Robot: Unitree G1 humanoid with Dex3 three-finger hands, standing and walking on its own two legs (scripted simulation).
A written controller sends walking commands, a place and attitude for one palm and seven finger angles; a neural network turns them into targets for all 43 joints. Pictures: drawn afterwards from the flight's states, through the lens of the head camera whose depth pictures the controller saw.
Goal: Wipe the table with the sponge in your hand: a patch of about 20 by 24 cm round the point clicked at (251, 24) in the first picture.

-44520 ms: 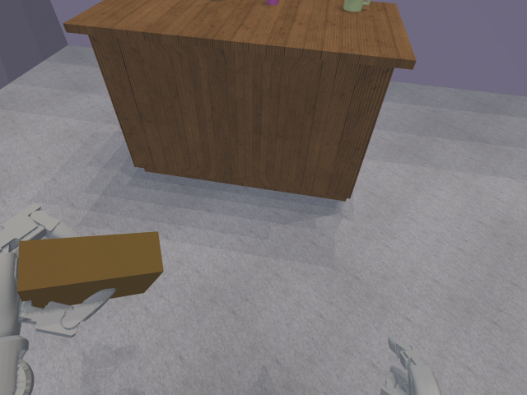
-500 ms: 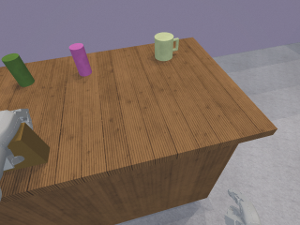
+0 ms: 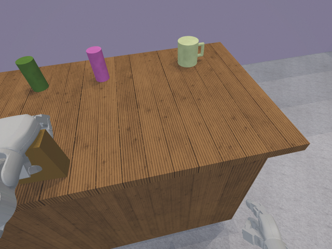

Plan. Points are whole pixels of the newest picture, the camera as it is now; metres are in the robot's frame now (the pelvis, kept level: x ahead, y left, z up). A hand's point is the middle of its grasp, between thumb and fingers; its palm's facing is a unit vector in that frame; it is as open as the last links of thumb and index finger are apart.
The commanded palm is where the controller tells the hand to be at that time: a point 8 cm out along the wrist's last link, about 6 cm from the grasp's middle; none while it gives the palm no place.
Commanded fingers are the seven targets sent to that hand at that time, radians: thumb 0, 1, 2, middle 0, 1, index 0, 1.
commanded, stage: lift the sponge slowly off the table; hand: left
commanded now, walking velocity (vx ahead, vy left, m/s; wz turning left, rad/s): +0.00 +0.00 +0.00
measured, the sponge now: (37, 163) +0.24 +0.35 +0.09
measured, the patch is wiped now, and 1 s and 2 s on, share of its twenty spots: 1.00 1.00 1.00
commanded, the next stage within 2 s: bring the sponge back beside the body in 1.42 s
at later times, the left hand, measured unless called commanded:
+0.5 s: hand (24, 139) +0.24 +0.34 +0.17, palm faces -0.03 +0.01 -1.00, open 9.0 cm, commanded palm +0.21 +0.34 +0.23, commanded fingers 0.00 0.10 1.30 -1.20 -1.60 -1.20 -1.60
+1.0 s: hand (16, 127) +0.25 +0.35 +0.19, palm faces -0.04 +0.03 -1.00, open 9.0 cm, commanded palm +0.22 +0.36 +0.27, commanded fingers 0.00 0.10 1.30 -1.20 -1.60 -1.20 -1.60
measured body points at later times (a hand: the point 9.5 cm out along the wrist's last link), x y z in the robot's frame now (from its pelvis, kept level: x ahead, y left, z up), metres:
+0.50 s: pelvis -0.01 -0.03 +0.00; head -0.01 -0.06 +0.45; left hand +0.24 +0.33 +0.23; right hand +0.21 -0.24 -0.09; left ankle -0.01 +0.07 -0.74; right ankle -0.01 -0.13 -0.74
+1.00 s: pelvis -0.03 -0.03 +0.00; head -0.03 -0.05 +0.45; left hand +0.25 +0.34 +0.25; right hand +0.18 -0.25 -0.09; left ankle -0.01 +0.07 -0.74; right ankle -0.01 -0.13 -0.74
